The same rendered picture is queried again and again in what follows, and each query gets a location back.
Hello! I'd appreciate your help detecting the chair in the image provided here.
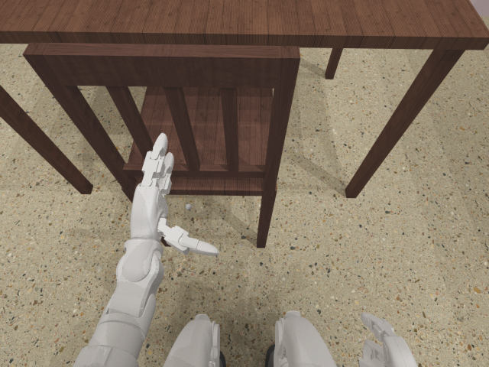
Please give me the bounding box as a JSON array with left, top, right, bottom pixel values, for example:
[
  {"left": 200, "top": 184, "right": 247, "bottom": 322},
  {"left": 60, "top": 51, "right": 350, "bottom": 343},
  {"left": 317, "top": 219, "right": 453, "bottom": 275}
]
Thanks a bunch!
[{"left": 22, "top": 43, "right": 300, "bottom": 248}]

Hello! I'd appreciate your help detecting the robot left shin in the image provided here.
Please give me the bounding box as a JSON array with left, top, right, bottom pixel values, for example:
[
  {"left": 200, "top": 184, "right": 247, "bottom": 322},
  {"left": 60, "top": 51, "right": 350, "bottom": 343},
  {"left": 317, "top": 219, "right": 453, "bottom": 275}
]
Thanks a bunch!
[{"left": 195, "top": 314, "right": 219, "bottom": 367}]

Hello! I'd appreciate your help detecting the robot right shin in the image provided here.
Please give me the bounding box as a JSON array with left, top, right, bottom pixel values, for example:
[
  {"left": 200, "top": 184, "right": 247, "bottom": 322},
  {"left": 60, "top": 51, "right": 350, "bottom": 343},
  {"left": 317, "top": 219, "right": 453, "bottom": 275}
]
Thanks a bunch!
[{"left": 274, "top": 311, "right": 300, "bottom": 367}]

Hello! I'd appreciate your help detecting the left robot forearm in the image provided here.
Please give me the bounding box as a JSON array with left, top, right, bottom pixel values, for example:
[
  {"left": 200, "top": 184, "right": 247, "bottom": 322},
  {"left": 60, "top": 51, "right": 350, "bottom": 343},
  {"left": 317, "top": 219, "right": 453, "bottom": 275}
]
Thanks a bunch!
[{"left": 73, "top": 238, "right": 164, "bottom": 367}]

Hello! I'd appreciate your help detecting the right robot hand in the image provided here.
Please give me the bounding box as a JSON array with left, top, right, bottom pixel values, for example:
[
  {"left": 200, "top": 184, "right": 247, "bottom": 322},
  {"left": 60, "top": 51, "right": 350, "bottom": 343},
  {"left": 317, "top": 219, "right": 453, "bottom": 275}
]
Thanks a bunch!
[{"left": 359, "top": 312, "right": 418, "bottom": 367}]

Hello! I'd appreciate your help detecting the table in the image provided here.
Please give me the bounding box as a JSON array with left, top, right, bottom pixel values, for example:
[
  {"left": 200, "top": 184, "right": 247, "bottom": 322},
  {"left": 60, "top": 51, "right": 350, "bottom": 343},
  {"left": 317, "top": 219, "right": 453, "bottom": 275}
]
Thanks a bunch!
[{"left": 0, "top": 0, "right": 489, "bottom": 198}]

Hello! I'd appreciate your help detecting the left robot hand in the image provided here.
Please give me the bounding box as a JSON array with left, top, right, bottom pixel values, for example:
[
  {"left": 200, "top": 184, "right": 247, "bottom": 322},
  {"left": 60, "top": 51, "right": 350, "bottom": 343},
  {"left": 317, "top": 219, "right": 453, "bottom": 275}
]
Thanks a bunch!
[{"left": 130, "top": 133, "right": 219, "bottom": 256}]

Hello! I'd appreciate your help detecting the robot shin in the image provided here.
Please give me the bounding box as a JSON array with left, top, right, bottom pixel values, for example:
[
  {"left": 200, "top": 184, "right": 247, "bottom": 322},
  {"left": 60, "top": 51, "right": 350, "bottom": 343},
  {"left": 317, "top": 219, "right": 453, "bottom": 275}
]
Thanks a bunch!
[
  {"left": 274, "top": 311, "right": 300, "bottom": 367},
  {"left": 195, "top": 314, "right": 219, "bottom": 367}
]

